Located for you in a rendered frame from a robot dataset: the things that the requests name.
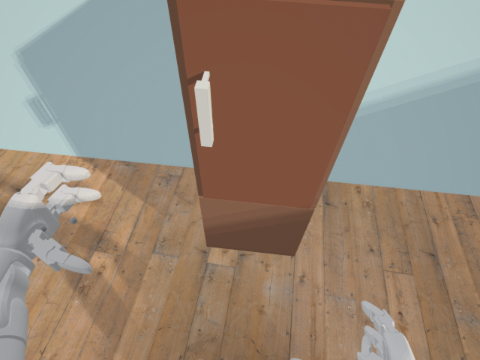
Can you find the left robot hand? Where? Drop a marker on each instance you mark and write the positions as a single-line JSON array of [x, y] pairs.
[[25, 213]]

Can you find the cupboard door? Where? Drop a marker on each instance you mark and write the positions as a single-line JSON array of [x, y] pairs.
[[284, 75]]

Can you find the right robot hand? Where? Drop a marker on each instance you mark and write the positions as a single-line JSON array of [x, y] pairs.
[[389, 343]]

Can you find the handle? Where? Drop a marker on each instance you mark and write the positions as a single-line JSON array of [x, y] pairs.
[[204, 110]]

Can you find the left robot forearm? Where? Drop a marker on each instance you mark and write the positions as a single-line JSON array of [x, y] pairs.
[[15, 269]]

